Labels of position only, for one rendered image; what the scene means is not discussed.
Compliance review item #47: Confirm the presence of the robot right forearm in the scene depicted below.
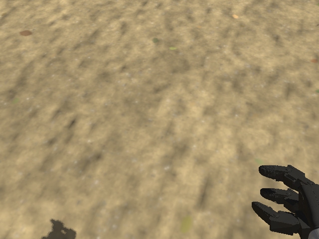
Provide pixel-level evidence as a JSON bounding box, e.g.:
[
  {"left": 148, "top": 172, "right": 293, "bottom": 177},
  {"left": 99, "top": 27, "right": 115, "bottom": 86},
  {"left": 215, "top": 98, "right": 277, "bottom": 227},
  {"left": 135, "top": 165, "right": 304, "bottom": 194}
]
[{"left": 308, "top": 228, "right": 319, "bottom": 239}]

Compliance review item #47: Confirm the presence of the right robot hand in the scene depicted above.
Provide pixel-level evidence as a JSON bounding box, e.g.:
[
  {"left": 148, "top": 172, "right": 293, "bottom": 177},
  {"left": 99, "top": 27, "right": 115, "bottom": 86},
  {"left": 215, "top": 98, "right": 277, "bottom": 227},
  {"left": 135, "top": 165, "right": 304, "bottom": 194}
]
[{"left": 251, "top": 164, "right": 319, "bottom": 239}]

